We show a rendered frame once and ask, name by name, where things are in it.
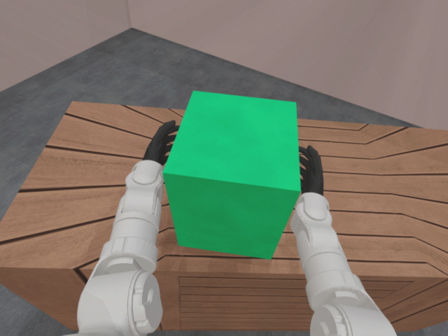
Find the right robot hand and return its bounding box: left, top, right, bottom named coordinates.
left=299, top=145, right=323, bottom=196

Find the pedestal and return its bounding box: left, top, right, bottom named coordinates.
left=0, top=101, right=448, bottom=332

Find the carton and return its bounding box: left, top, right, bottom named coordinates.
left=163, top=91, right=301, bottom=260

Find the left robot forearm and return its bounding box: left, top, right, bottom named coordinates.
left=77, top=160, right=164, bottom=329

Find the left robot hand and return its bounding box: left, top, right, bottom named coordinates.
left=143, top=120, right=180, bottom=166

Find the right robot forearm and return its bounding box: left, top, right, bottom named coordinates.
left=290, top=192, right=384, bottom=315

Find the right robot upper arm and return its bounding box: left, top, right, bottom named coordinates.
left=310, top=302, right=397, bottom=336

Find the left robot upper arm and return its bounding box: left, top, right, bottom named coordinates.
left=63, top=269, right=163, bottom=336

